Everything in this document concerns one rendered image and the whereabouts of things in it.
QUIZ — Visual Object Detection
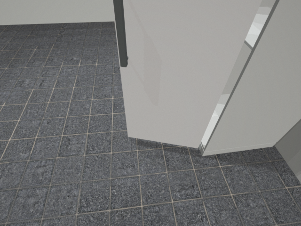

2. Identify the fridge door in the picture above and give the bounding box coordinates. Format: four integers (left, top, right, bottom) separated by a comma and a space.
112, 0, 262, 148

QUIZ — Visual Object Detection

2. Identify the handle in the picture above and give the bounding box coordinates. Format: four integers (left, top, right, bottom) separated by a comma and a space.
113, 0, 128, 67

